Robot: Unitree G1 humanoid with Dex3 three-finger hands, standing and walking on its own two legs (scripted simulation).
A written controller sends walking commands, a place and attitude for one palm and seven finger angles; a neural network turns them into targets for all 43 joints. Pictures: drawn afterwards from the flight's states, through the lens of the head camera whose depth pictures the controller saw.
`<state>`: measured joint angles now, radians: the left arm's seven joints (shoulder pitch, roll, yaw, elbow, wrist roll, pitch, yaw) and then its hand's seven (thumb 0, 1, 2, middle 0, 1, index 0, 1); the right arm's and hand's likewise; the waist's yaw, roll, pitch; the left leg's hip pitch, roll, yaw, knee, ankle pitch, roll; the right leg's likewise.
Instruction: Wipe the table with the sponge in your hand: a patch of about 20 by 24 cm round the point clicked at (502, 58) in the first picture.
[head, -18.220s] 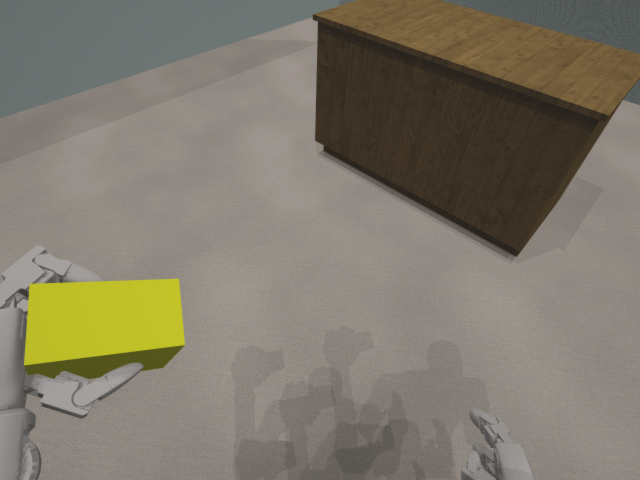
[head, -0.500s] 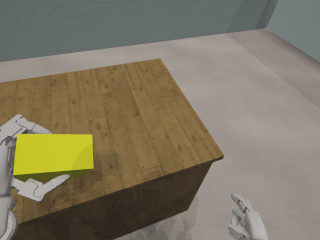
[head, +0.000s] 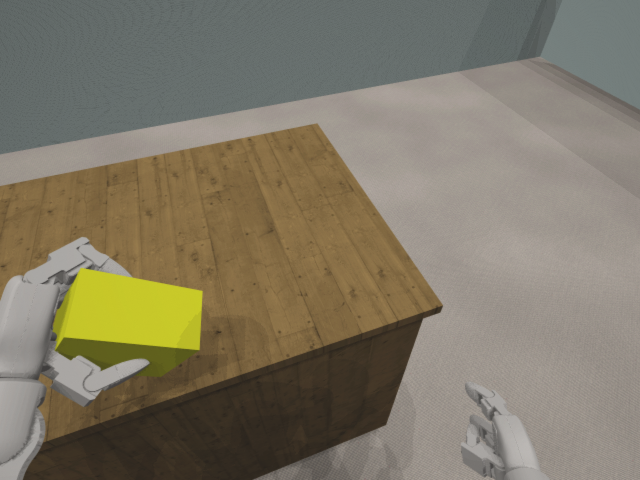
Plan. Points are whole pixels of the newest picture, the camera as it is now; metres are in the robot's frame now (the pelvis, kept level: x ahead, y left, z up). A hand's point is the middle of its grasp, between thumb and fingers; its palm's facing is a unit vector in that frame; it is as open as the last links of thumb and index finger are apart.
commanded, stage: turn the palm down, sponge in hand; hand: left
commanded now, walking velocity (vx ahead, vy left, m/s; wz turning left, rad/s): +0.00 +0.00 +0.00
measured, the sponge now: (144, 331) +0.23 +0.21 +0.12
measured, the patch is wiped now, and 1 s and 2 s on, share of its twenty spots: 0.00 0.00 0.00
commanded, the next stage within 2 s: move the sponge above the wiping area in 1.88 s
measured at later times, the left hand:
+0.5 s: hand (98, 309) +0.23 +0.24 +0.16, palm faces +0.27 -0.50 -0.82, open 10.3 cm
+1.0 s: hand (84, 315) +0.23 +0.26 +0.14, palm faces +0.16 -0.28 -0.95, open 10.3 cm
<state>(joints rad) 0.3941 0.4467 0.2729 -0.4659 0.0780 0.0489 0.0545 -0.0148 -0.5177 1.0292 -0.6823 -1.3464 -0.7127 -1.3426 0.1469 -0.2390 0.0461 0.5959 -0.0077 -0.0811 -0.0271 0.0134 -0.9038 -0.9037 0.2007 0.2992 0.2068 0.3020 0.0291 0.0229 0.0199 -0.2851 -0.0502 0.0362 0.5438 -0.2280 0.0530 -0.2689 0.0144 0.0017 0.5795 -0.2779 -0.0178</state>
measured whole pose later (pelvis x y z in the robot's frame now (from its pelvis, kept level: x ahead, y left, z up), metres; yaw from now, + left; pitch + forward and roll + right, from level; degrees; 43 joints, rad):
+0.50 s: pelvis +0.03 -0.04 +0.00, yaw +1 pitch +0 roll +1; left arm 0.40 0.59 0.33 -0.41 0.24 0.07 0.02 -0.01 -0.52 1.03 -0.68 -1.34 -0.71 -1.34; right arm 0.17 -0.27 0.00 0.58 0.02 -0.03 -0.09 0.01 -0.90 -0.90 0.20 0.30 0.21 0.30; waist 0.09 0.06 -0.01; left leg -0.31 0.00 0.00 0.59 -0.29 -0.01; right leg -0.28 0.07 -0.04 0.60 -0.33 -0.08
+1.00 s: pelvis +0.02 -0.02 +0.00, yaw +0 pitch -1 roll +0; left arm 0.30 0.59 0.14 -0.39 0.55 0.30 0.01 -0.01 -0.52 1.03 -0.68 -1.34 -0.72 -1.34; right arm 0.11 -0.26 0.05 0.57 0.05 0.03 -0.11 0.01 -0.91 -0.90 0.20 0.30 0.21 0.30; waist 0.10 0.10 -0.01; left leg -0.26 -0.02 0.01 0.54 -0.25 0.02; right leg -0.23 0.04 -0.02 0.55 -0.29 -0.05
